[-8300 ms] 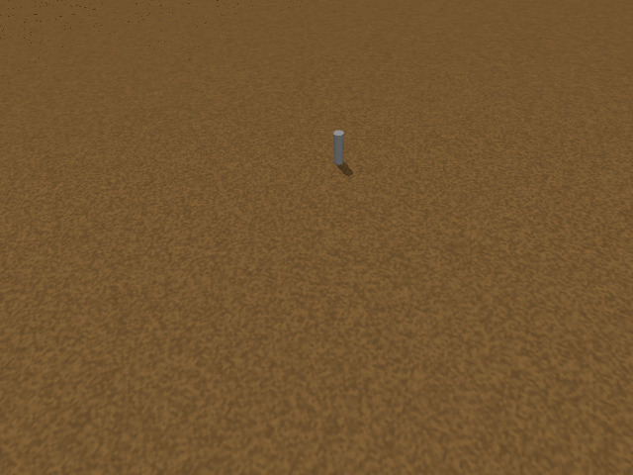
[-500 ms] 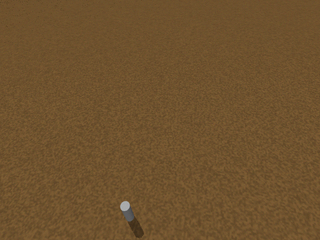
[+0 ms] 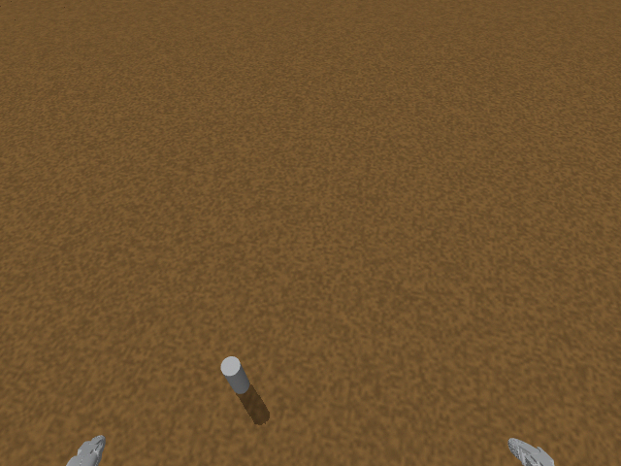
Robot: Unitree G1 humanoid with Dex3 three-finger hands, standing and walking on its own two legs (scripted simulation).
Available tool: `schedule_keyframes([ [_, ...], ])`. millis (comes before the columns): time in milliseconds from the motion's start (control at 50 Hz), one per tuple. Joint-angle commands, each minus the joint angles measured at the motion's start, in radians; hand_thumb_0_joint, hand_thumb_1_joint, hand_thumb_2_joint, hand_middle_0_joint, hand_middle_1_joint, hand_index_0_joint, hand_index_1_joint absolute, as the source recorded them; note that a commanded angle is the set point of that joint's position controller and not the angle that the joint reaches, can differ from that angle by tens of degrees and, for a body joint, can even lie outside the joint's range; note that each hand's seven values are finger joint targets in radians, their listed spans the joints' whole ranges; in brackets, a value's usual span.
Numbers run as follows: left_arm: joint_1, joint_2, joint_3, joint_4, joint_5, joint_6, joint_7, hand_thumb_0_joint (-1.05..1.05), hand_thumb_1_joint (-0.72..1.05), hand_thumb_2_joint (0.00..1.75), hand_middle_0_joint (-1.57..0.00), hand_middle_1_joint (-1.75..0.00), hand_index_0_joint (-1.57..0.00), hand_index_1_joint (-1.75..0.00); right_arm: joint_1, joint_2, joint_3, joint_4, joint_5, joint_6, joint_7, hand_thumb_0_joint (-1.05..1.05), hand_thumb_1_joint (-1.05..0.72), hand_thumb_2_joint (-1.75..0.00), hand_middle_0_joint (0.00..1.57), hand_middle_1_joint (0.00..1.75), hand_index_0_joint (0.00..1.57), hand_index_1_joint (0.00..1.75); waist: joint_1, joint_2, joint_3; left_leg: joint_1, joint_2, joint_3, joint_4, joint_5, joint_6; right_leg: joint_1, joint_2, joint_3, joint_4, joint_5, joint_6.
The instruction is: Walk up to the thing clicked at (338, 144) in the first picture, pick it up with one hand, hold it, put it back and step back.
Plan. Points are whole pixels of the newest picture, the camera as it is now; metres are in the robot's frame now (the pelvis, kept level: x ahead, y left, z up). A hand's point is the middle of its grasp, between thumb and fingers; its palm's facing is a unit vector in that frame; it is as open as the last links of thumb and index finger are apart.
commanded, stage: go down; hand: left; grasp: from the side
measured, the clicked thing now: (236, 376) +0.45 +0.24 -0.65
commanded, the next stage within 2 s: none
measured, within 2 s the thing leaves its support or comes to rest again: neither
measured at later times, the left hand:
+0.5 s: hand out of the picture +0.15 +0.28 -0.15, palm faces +0.10 -0.94 -0.34, open 17.5 cm
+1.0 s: hand (117, 464) +0.19 +0.32 -0.20, palm faces +0.18 -0.95 -0.27, open 17.5 cm
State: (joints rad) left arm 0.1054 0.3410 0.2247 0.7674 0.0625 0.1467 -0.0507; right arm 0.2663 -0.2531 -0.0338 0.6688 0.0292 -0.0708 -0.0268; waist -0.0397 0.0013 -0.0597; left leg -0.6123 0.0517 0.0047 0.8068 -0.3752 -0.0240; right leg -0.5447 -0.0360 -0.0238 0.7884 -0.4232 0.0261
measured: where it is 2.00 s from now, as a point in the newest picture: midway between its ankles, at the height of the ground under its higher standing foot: outside the picture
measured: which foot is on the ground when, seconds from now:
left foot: down 0.00-1.00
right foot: down 0.00-1.00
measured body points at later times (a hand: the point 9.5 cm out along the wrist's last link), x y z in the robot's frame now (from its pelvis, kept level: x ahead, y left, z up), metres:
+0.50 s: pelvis +0.00 +0.00 -0.04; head +0.07 +0.02 +0.40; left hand +0.14 +0.33 -0.13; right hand +0.16 -0.25 -0.12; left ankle +0.01 +0.13 -0.70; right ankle -0.02 -0.14 -0.70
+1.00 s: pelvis -0.03 +0.00 -0.11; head +0.09 +0.03 +0.32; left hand +0.18 +0.37 -0.18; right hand +0.14 -0.26 -0.19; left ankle +0.01 +0.13 -0.70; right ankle -0.02 -0.14 -0.70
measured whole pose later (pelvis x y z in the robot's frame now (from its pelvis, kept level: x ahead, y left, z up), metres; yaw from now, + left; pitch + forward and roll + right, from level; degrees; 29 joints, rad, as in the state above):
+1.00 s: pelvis -0.03 +0.00 -0.11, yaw +0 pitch +24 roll -3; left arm 0.07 0.45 0.42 0.58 -0.07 -0.02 -0.21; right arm 0.19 -0.27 -0.01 0.57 0.00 -0.23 -0.09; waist -0.04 -0.02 -0.15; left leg -1.24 0.06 -0.05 1.39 -0.56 -0.02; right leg -1.15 -0.03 -0.04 1.36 -0.62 0.03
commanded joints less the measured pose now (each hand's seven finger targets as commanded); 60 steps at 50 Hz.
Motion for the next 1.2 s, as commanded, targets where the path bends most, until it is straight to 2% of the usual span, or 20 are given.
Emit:
schedule_keyframes([
  [0,0.007,0.216,0.066,-0.23,-0.006,0.005,0.002,0.0,-0.61,0.01,-0.09,-0.08,-0.09,-0.09,-0.009,-0.16,-0.059,-0.146,-0.004,-0.066,-0.029,0.0,-0.85,-0.88,0.2,0.3,0.2,0.3,0.009,0.056,-0.222,0.118,-0.033,0.007,-0.019,0.254,0.024,-0.003,0.039,-0.017,-0.028,0.262,-0.033],
  [80,0.044,0.224,0.067,-0.354,-0.011,0.048,-0.005,0.0,-0.61,0.0,-0.1,-0.06,-0.09,-0.07,-0.018,-0.159,-0.056,-0.169,-0.008,-0.082,-0.043,0.0,-0.86,-0.88,0.2,0.3,0.2,0.3,0.012,0.085,-0.234,0.092,-0.024,-0.009,-0.001,0.213,0.021,-0.047,0.044,-0.028,0.01,0.209,-0.037],
  [100,0.099,0.221,0.078,-0.298,-0.01,0.066,-0.002,0.0,-0.61,0.0,-0.1,-0.06,-0.09,-0.07,-0.027,-0.149,-0.044,-0.173,-0.007,-0.085,-0.048,0.0,-0.84,-0.88,0.2,0.3,0.2,0.3,0.009,0.067,-0.204,0.067,-0.026,-0.007,0.01,0.206,0.023,-0.057,0.042,-0.028,0.014,0.205,-0.035],
  [160,0.075,0.221,0.068,-0.447,-0.021,0.09,-0.004,0.0,-0.61,0.0,-0.09,-0.07,-0.09,-0.08,-0.032,-0.146,-0.045,-0.202,-0.009,-0.098,-0.063,0.0,-0.86,-0.88,0.2,0.3,0.2,0.3,0.003,0.083,-0.229,0.049,-0.03,-0.008,0.046,0.216,0.026,-0.075,0.039,-0.025,0.034,0.223,-0.029],
  [180,0.131,0.216,0.085,-0.377,-0.02,0.108,-0.003,0.0,-0.61,0.0,-0.09,-0.06,-0.09,-0.06,-0.03,-0.145,-0.043,-0.193,-0.011,-0.1,-0.066,0.0,-0.87,-0.89,0.2,0.3,0.2,0.3,-0.001,0.06,-0.207,0.027,-0.029,-0.009,0.054,0.194,0.027,-0.088,0.04,-0.027,0.037,0.2,-0.029],
  [280,0.164,0.217,0.092,-0.467,-0.032,0.137,-0.014,0.0,-0.61,0.0,-0.09,-0.06,-0.09,-0.06,-0.025,-0.138,-0.037,-0.212,-0.016,-0.115,-0.081,0.0,-0.88,-0.89,0.2,0.3,0.2,0.3,-0.003,0.079,-0.234,-0.001,-0.023,-0.018,0.099,0.217,0.029,-0.124,0.042,-0.03,0.084,0.213,-0.03],
  [300,0.137,0.22,0.091,-0.545,-0.034,0.131,-0.016,0.0,-0.61,0.01,-0.09,-0.06,-0.09,-0.07,-0.033,-0.133,-0.039,-0.231,-0.018,-0.121,-0.084,0.0,-0.87,-0.89,0.2,0.3,0.2,0.3,0.0,0.101,-0.261,0.008,-0.022,-0.019,0.111,0.235,0.029,-0.125,0.04,-0.029,0.094,0.228,-0.031],
  [340,0.2,0.214,0.107,-0.477,-0.035,0.143,-0.018,0.0,-0.61,0.02,-0.09,-0.06,-0.08,-0.06,-0.025,-0.13,-0.037,-0.22,-0.02,-0.122,-0.089,0.0,-0.87,-0.89,0.2,0.3,0.2,0.3,-0.002,0.077,-0.252,-0.012,-0.022,-0.021,0.126,0.234,0.031,-0.141,0.043,-0.031,0.103,0.221,-0.031],
  [500,0.201,0.223,0.124,-0.606,-0.057,0.122,-0.029,0.0,-0.61,0.02,-0.09,-0.05,-0.08,-0.06,-0.037,-0.122,-0.034,-0.256,-0.024,-0.138,-0.093,0.0,-0.89,-0.89,0.2,0.3,0.2,0.3,0.001,0.103,-0.283,-0.064,-0.02,-0.03,0.166,0.2,0.03,-0.187,0.045,-0.032,0.149,0.188,-0.035],
  [640,0.284,0.22,0.159,-0.54,-0.071,0.1,-0.033,0.0,-0.61,0.02,-0.08,-0.03,-0.07,-0.04,-0.034,-0.124,-0.037,-0.246,-0.026,-0.147,-0.095,0.0,-0.92,-0.9,0.2,0.3,0.2,0.3,0.008,0.088,-0.27,-0.124,-0.022,-0.029,0.195,0.145,0.031,-0.225,0.047,-0.03,0.177,0.141,-0.037],
  [660,0.241,0.222,0.151,-0.62,-0.073,0.084,-0.035,0.0,-0.59,0.04,-0.08,-0.03,-0.07,-0.04,-0.044,-0.119,-0.036,-0.262,-0.027,-0.151,-0.093,0.0,-0.92,-0.9,0.2,0.3,0.2,0.3,0.014,0.108,-0.289,-0.121,-0.023,-0.03,0.196,0.15,0.03,-0.225,0.045,-0.032,0.184,0.144,-0.04],
  [680,0.29,0.232,0.172,-0.547,-0.072,0.087,-0.034,0.0,-0.6,0.01,-0.08,-0.02,-0.07,-0.03,-0.034,-0.125,-0.039,-0.247,-0.028,-0.151,-0.093,0.0,-0.92,-0.9,0.2,0.3,0.2,0.3,0.013,0.1,-0.28,-0.128,-0.021,-0.034,0.194,0.128,0.03,-0.237,0.048,-0.032,0.187,0.119,-0.04],
  [700,0.245,0.222,0.152,-0.592,-0.076,0.077,-0.038,0.0,-0.59,0.02,-0.08,-0.02,-0.07,-0.03,-0.034,-0.123,-0.038,-0.252,-0.027,-0.153,-0.093,0.0,-0.92,-0.9,0.2,0.3,0.2,0.3,0.003,0.104,-0.274,-0.131,-0.02,-0.033,0.199,0.121,0.03,-0.25,0.049,-0.032,0.188,0.118,-0.039],
  [760,0.149,0.24,0.176,-0.512,-0.083,0.034,-0.042,0.0,-0.57,0.03,-0.08,-0.01,-0.07,-0.03,-0.04,-0.134,-0.039,-0.24,-0.03,-0.165,-0.093,0.0,-0.93,-0.9,0.2,0.3,0.2,0.3,-0.019,0.079,-0.247,-0.192,-0.016,-0.034,0.233,0.077,0.034,-0.313,0.045,-0.025,0.222,0.087,-0.038],
  [840,-0.025,0.276,0.215,-0.425,-0.116,-0.096,-0.083,0.0,-0.57,0.0,-0.08,-0.01,-0.07,-0.02,-0.055,-0.142,-0.038,-0.213,-0.032,-0.194,-0.087,0.0,-0.93,-0.91,0.2,0.3,0.2,0.3,-0.022,0.082,-0.229,-0.304,-0.018,-0.031,0.309,-0.053,0.037,-0.45,0.042,-0.015,0.304,-0.03,-0.04],
  [900,-0.114,0.373,0.295,-0.362,-0.143,-0.212,-0.14,0.0,-0.57,0.02,-0.07,-0.03,-0.07,-0.04,-0.059,-0.161,-0.038,-0.199,-0.031,-0.206,-0.081,0.0,-0.94,-0.91,0.2,0.3,0.2,0.3,0.003,0.1,-0.322,-0.376,-0.023,-0.029,0.4,-0.047,0.039,-0.52,0.039,-0.003,0.4,-0.029,-0.046],
  [960,-0.188,0.41,0.322,-0.296,-0.162,-0.312,-0.201,0.0,-0.56,0.07,-0.06,-0.09,-0.06,-0.09,-0.049,-0.185,-0.041,-0.18,-0.03,-0.202,-0.075,0.0,-0.92,-0.9,0.2,0.3,0.2,0.3,0.015,0.148,-0.435,-0.369,-0.013,-0.054,0.458,-0.01,0.034,-0.62,0.036,-0.009,0.497,-0.016,-0.052],
  [1080,-0.301,0.525,0.428,-0.083,-0.187,-0.424,-0.291,0.0,-0.53,0.11,-0.05,-0.09,-0.03,-0.1,-0.04,-0.22,-0.035,-0.141,-0.036,-0.166,-0.058,0.0,-0.9,-0.9,0.2,0.3,0.2,0.3,0.054,0.177,-0.533,-0.435,-0.005,-0.081,0.565,0.032,0.03,-0.768,0.042,-0.023,0.626,-0.019,-0.06],
  [1100,-0.32,0.52,0.425,-0.051,-0.19,-0.439,-0.311,0.0,-0.51,0.11,-0.04,-0.09,-0.03,-0.1,-0.041,-0.222,-0.033,-0.134,-0.038,-0.159,-0.054,0.0,-0.9,-0.9,0.2,0.3,0.2,0.3,0.049,0.167,-0.548,-0.451,-0.005,-0.085,0.587,0.037,0.031,-0.785,0.042,-0.026,0.646,-0.016,-0.061],
  [1180,-0.424,0.617,0.516,0.0,-0.22,-0.506,-0.371,0.0,-0.44,0.11,-0.04,-0.08,-0.03,-0.08,-0.047,-0.229,-0.023,-0.119,-0.045,-0.143,-0.042,0.0,-0.9,-0.9,0.2,0.3,0.2,0.3,0.053,0.113,-0.6,-0.559,-0.009,-0.066,0.698,0.065,0.047,-0.798,0.048,-0.011,0.69,0.016,-0.055],
])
